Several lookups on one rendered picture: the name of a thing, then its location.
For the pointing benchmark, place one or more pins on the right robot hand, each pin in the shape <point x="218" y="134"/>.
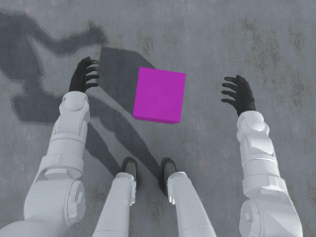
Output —
<point x="244" y="100"/>

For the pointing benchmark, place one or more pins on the left robot hand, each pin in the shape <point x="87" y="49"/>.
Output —
<point x="79" y="78"/>

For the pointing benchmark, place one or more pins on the carton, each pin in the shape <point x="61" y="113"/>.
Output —
<point x="159" y="95"/>

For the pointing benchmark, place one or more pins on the left robot shin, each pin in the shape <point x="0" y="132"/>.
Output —
<point x="123" y="175"/>

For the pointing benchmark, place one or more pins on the robot right upper arm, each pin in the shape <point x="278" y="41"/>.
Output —
<point x="266" y="218"/>

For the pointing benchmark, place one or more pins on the robot right forearm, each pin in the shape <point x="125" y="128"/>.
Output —
<point x="261" y="175"/>

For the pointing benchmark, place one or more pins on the robot left upper arm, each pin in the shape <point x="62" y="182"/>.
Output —
<point x="52" y="207"/>

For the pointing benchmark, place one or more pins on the robot left thigh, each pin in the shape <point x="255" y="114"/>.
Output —
<point x="114" y="218"/>

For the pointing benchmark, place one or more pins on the robot left forearm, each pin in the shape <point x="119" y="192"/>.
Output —
<point x="64" y="157"/>

